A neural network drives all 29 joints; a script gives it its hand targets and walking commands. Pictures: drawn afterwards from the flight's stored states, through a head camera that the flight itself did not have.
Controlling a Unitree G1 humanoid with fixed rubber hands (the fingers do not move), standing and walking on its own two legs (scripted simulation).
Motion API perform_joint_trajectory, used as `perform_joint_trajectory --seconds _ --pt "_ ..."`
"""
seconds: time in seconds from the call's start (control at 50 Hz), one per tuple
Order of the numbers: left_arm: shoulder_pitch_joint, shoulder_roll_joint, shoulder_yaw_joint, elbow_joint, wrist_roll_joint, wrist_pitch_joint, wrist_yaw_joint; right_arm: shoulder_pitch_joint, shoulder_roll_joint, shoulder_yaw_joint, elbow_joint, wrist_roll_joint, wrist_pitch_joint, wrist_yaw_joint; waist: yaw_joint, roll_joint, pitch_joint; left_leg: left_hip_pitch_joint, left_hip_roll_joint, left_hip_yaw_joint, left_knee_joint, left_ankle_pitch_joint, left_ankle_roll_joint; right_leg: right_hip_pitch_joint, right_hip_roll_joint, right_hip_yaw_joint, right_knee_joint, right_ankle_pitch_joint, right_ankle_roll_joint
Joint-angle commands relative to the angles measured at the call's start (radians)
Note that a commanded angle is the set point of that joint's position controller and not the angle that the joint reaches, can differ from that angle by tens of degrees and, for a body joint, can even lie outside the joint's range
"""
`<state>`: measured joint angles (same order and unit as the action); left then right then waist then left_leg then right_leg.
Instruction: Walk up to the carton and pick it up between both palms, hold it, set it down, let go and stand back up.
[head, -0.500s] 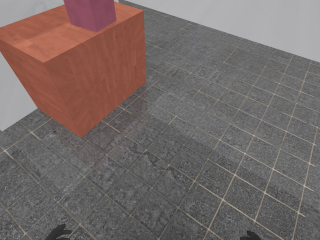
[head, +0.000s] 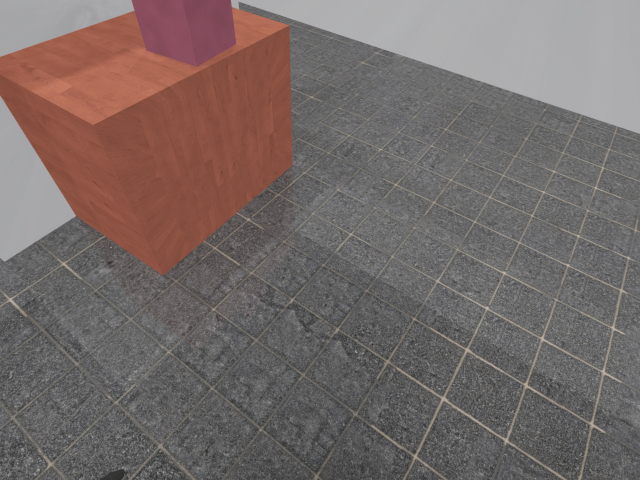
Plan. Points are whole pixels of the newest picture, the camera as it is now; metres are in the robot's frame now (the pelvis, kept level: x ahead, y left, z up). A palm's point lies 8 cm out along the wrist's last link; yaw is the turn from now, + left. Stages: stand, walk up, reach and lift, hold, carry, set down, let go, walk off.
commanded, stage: stand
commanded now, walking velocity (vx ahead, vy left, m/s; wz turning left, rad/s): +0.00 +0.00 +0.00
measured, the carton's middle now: (183, 5) +1.37 +0.44 +0.02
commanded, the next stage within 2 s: walk up in 0.78 s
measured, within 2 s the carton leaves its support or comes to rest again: neither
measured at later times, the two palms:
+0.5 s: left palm out of the picture +0.06 +0.29 -0.12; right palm out of the picture +0.05 -0.26 -0.12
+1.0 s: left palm out of the picture +0.05 +0.30 -0.11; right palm out of the picture +0.04 -0.26 -0.11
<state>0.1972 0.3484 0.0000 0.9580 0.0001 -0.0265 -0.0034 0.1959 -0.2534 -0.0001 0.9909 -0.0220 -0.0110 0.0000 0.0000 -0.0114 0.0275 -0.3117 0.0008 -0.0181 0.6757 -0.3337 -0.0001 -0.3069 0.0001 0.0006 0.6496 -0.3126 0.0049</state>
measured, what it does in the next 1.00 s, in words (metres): stands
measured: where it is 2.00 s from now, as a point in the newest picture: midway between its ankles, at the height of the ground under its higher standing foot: (305, 457)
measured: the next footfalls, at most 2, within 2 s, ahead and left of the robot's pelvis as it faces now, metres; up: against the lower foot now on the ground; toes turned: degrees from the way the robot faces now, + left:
left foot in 1.28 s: +0.09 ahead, +0.17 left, +0.00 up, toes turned +11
right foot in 1.76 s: +0.40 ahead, -0.06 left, +0.00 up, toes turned +26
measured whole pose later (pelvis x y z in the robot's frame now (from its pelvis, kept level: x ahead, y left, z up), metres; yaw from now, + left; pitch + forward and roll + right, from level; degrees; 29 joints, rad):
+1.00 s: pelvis -0.01 +0.00 +0.01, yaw +0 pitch -1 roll -1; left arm 0.20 0.35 0.00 1.02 0.00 -0.03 -0.01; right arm 0.20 -0.25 0.00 1.03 -0.02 -0.01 0.01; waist 0.00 -0.01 0.02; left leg -0.31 0.00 -0.02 0.59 -0.27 0.00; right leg -0.30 0.00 0.00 0.55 -0.26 0.01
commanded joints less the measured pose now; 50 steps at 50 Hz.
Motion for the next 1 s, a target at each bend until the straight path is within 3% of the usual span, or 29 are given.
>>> perform_joint_trajectory --seconds 0.0,0.02,0.04,0.08,0.1,0.16,0.2,0.26,0.32,0.38,0.42,0.44,0.48,0.5,0.54,0.58,0.6,0.64,0.66,0.68,0.7,0.74,0.78,0.82,0.9,0.92,0.94,0.96,0.98 --pt "-0.033 0.185 0.045 -0.001 0.015 -0.027 0.014 -0.059 -0.287 -0.065 -0.01 0.004 -0.029 -0.012 0.007 0.02 -0.083 0.089 0.096 -0.12 -0.216 0.164 0.066 0.082 -0.095 0.125 -0.177 0.147 -0.062" --pt "-0.087 0.213 0.049 -0.001 0.023 -0.035 0.02 -0.089 -0.284 -0.063 -0.021 0.008 -0.035 -0.014 -0.003 -0.008 -0.029 0.066 0.103 -0.136 -0.231 0.145 0.065 0.053 -0.092 0.141 -0.192 0.123 -0.064" --pt "-0.101 0.193 0.044 -0.012 0.022 -0.034 0.016 -0.074 -0.289 -0.071 -0.029 0.005 -0.038 -0.013 -0.012 0.037 -0.069 0.084 0.117 -0.14 -0.24 0.177 0.066 0.07 -0.096 0.12 -0.181 0.142 -0.066" --pt "-0.045 0.17 0.035 0.007 0.015 -0.025 0.017 -0.096 -0.281 -0.063 -0.023 0.005 -0.034 -0.002 0.012 0.03 -0.041 0.041 0.115 -0.146 -0.236 0.166 0.066 0.082 -0.094 0.111 -0.187 0.132 -0.06" --pt "-0.083 0.181 0.024 0.007 0.019 -0.032 0.018 -0.11 -0.237 -0.059 -0.041 -0.003 -0.031 -0.006 -0.014 0.003 -0.035 0.071 0.092 -0.112 -0.211 0.143 0.059 0.05 -0.103 0.129 -0.214 0.099 -0.063" --pt "-0.085 0.18 0.038 0.006 0.021 -0.025 0.019 -0.124 -0.299 -0.066 -0.017 0.004 -0.035 -0.005 0.02 0.063 -0.074 0.057 0.118 -0.139 -0.246 0.137 0.062 0.09 -0.099 0.12 -0.197 0.09 -0.061" --pt "-0.079 0.191 0.039 0.011 0.013 -0.025 0.017 -0.112 -0.306 -0.067 -0.005 0.002 -0.029 -0.013 0.017 -0.008 -0.025 0.06 0.106 -0.13 -0.255 0.136 0.065 0.068 -0.096 0.129 -0.195 0.1 -0.064" --pt "-0.064 0.19 0.035 0.017 0.016 -0.025 0.019 -0.093 -0.274 -0.056 0.006 0.014 -0.032 -0.011 0.009 0.068 -0.015 0.034 0.104 -0.149 -0.275 0.103 0.057 0.052 -0.109 0.156 -0.236 0.076 -0.063" --pt "-0.097 0.187 0.034 0.019 -0.001 -0.025 0.023 -0.092 -0.265 -0.049 -0.002 0.011 -0.03 -0.007 -0.007 -0.032 -0.06 0.088 0.1 -0.132 -0.251 0.166 0.06 0.071 -0.112 0.135 -0.235 0.11 -0.066" --pt "-0.049 0.199 0.042 0.014 0.006 -0.026 0.016 -0.087 -0.272 -0.054 0.015 0.003 -0.038 -0.01 0.02 0.036 -0.078 0.077 0.095 -0.119 -0.26 0.173 0.058 0.13 -0.111 0.122 -0.227 0.152 -0.051" --pt "-0.087 0.174 0.026 0.028 0.018 -0.026 0.015 -0.068 -0.264 -0.06 0.005 0.011 -0.046 -0.009 -0.022 -0.033 -0.12 0.127 0.094 -0.101 -0.219 0.212 0.045 0.101 -0.121 0.118 -0.225 0.195 -0.05" --pt "-0.085 0.191 0.036 0.014 0.015 -0.029 0.02 -0.085 -0.297 -0.069 0.006 0.018 -0.044 -0.012 -0.005 -0.002 -0.083 0.102 0.101 -0.123 -0.217 0.189 0.053 0.082 -0.121 0.13 -0.239 0.217 -0.053" --pt "-0.099 0.199 0.035 0.022 0.029 -0.033 0.022 -0.097 -0.258 -0.06 0.009 0.007 -0.033 -0.009 -0.03 -0.007 -0.102 0.13 0.099 -0.111 -0.232 0.261 0.047 0.094 -0.109 0.117 -0.229 0.242 -0.052" --pt "-0.085 0.168 0.033 0.011 0.01 -0.032 0.019 -0.107 -0.301 -0.069 0.009 -0.002 -0.028 -0.017 0.007 0.036 -0.098 0.104 0.113 -0.13 -0.249 0.242 0.056 0.106 -0.101 0.107 -0.22 0.208 -0.042" --pt "-0.088 0.169 0.029 0.017 0.01 -0.021 0.02 -0.073 -0.259 -0.05 0.001 0.005 -0.032 -0.015 -0.008 0.031 -0.084 0.085 0.11 -0.124 -0.26 0.216 0.058 0.089 -0.11 0.108 -0.207 0.161 -0.055" --pt "-0.065 0.173 0.038 0.028 0.011 -0.024 0.025 -0.108 -0.258 -0.053 0.004 -0.001 -0.037 -0.014 0.029 0.055 -0.073 0.048 0.127 -0.161 -0.309 0.149 0.062 0.129 -0.096 0.097 -0.21 0.09 -0.051" --pt "-0.069 0.171 0.036 0.008 0.017 -0.017 0.02 -0.105 -0.253 -0.048 -0.004 0.006 -0.036 -0.017 0.012 0.072 -0.059 0.034 0.114 -0.134 -0.303 0.098 0.058 0.12 -0.098 0.109 -0.243 0.121 -0.054" --pt "-0.108 0.177 0.03 0.028 0.017 -0.019 0.014 -0.127 -0.255 -0.05 -0.004 0.01 -0.039 -0.009 -0.011 0.004 -0.066 0.067 0.129 -0.159 -0.319 0.027 0.056 0.081 -0.104 0.13 -0.275 0.023 -0.055" --pt "-0.087 0.159 0.032 0.032 0.012 -0.021 0.01 -0.102 -0.264 -0.054 -0.004 0.013 -0.03 -0.013 -0.008 0.06 -0.062 0.061 0.122 -0.151 -0.313 0.072 0.049 0.095 -0.103 0.113 -0.257 0.069 -0.051" --pt "-0.05 0.181 0.033 0.041 0.016 -0.031 0.014 -0.101 -0.282 -0.059 0.02 0.014 -0.038 -0.004 0.008 -0.022 -0.092 0.081 0.113 -0.142 -0.306 0.06 0.052 0.121 -0.096 0.107 -0.26 0.085 -0.056" --pt "-0.08 0.171 0.029 0.028 0.026 -0.031 0.016 -0.098 -0.261 -0.06 0.0 0.008 -0.034 -0.007 -0.018 0.022 -0.048 0.048 0.105 -0.155 -0.32 0.065 0.053 0.105 -0.097 0.114 -0.262 0.096 -0.057" --pt "-0.082 0.213 0.047 0.033 0.014 -0.035 0.016 -0.087 -0.258 -0.052 0.016 0.01 -0.04 0.002 0.0 0.019 -0.105 0.09 0.102 -0.121 -0.277 0.121 0.041 0.115 -0.117 0.132 -0.271 0.13 -0.047" --pt "-0.077 0.182 0.029 0.039 0.011 -0.035 0.014 -0.057 -0.263 -0.054 0.022 0.009 -0.031 -0.005 -0.018 0.013 -0.132 0.124 0.106 -0.125 -0.266 0.203 0.052 0.125 -0.116 0.118 -0.251 0.185 -0.055" --pt "-0.064 0.17 0.034 0.042 0.011 -0.04 0.019 -0.096 -0.277 -0.061 0.012 0.0 -0.039 -0.003 0.018 0.025 -0.139 0.114 0.112 -0.123 -0.273 0.159 0.055 0.139 -0.11 0.106 -0.242 0.127 -0.043" --pt "-0.07 0.182 0.038 0.039 0.009 -0.027 0.013 -0.065 -0.251 -0.053 0.004 0.006 -0.04 -0.009 0.003 0.006 -0.042 0.042 0.101 -0.139 -0.308 0.097 0.056 0.095 -0.096 0.115 -0.264 0.047 -0.047" --pt "-0.051 0.181 0.033 0.045 0.009 -0.025 0.011 -0.098 -0.267 -0.054 0.009 0.005 -0.042 -0.002 0.009 0.058 -0.036 0.05 0.11 -0.139 -0.306 0.053 0.046 0.072 -0.104 0.126 -0.274 0.052 -0.055" --pt "-0.096 0.175 0.034 0.039 0.014 -0.027 0.007 -0.106 -0.251 -0.053 0.003 0.004 -0.035 -0.002 -0.009 0.018 -0.089 0.053 0.112 -0.137 -0.322 0.006 0.043 0.103 -0.092 0.093 -0.255 0.039 -0.045" --pt "-0.092 0.292 0.143 -0.097 0.059 -0.036 -0.023 0.032 -0.362 -0.125 -0.051 -0.016 -0.024 0.031 0.017 -0.04 -0.128 -0.138 0.071 -0.284 -0.277 -0.404 0.085 0.213 -0.078 0.063 -0.134 -0.405 -0.085" --pt "-0.053 0.271 0.135 -0.096 0.061 -0.045 -0.033 -0.044 -0.388 -0.125 -0.085 -0.023 -0.024 0.038 0.061 0.044 -0.025 -0.325 0.062 -0.316 -0.314 -0.431 0.067 0.24 -0.062 0.083 -0.123 -0.457 -0.091"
